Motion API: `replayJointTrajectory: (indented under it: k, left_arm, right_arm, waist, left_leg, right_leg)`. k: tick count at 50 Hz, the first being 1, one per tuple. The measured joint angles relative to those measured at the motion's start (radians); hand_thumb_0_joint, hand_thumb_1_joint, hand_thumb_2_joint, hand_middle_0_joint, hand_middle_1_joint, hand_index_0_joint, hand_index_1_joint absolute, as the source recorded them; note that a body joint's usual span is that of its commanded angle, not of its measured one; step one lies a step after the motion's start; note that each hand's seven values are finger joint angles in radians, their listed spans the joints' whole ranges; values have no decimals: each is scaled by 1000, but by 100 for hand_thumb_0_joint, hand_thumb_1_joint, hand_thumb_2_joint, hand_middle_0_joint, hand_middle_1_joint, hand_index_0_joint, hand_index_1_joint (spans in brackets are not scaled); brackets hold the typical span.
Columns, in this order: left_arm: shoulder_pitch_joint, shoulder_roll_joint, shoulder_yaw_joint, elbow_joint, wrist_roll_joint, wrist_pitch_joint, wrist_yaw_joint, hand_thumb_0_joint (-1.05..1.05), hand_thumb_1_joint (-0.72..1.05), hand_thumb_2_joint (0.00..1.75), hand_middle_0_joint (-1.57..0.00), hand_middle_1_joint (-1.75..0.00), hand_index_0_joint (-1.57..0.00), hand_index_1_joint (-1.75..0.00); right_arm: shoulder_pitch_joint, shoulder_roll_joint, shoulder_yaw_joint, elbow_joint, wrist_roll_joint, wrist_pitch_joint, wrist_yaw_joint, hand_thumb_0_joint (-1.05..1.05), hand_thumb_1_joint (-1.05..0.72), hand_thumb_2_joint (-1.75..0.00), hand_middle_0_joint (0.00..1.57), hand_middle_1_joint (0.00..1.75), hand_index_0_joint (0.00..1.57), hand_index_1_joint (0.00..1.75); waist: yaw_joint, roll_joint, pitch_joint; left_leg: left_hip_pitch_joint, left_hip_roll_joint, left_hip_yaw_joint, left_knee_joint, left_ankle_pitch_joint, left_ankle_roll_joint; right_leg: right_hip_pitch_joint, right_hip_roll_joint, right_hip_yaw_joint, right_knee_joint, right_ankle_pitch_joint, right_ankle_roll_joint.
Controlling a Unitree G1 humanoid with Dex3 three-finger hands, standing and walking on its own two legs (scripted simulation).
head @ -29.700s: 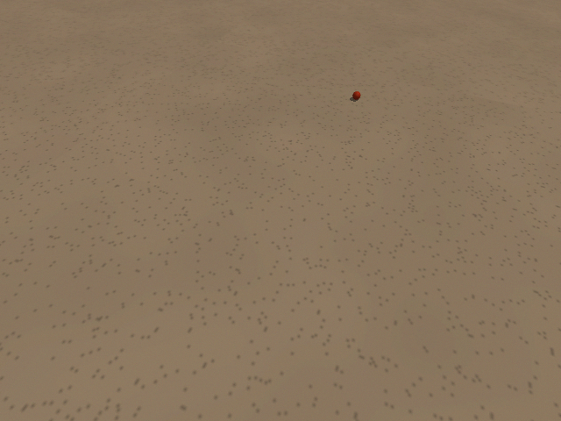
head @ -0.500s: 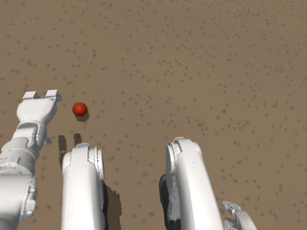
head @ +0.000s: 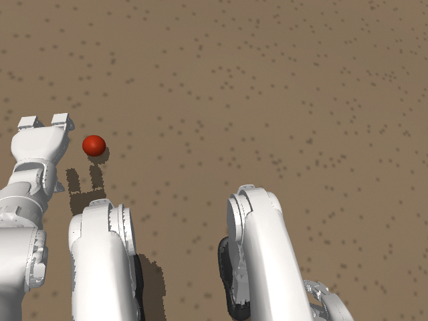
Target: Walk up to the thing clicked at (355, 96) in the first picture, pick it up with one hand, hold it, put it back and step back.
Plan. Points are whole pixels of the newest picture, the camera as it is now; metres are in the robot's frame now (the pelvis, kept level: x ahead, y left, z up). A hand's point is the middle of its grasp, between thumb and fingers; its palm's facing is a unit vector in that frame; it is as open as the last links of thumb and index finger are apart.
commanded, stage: rise first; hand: left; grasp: from above
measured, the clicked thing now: (94, 145) +0.49 +0.23 -0.31
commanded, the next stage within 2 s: approach in 1.88 s
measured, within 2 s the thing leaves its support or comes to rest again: neither
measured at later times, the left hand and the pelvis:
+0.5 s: hand (58, 159) +0.43 +0.27 -0.19, palm faces -0.45 -0.07 -0.89, open 14.0 cm; pelvis +0.00 +0.00 -0.01, yaw -1 degrees
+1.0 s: hand (63, 154) +0.44 +0.27 -0.21, palm faces -0.46 -0.06 -0.89, open 13.8 cm; pelvis +0.00 +0.00 -0.02, yaw -2 degrees
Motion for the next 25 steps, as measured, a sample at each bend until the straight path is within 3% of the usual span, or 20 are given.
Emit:
replayJointTrajectory:
  k: [25]
  left_arm:
    - [-31, 29, 6, 56, 21, -15, 38, 0, -50, 98, -10, -101, -11, -100]
  right_arm:
    - [-2, -15, 28, -2, -21, -1, 11, 0, -91, -90, 20, 30, 20, 30]
  waist:
    - [-22, -10, 12]
  left_leg:
    - [-33, -5, -19, 49, -7, -5]
  right_leg:
    - [-27, 5, -11, 39, -4, 3]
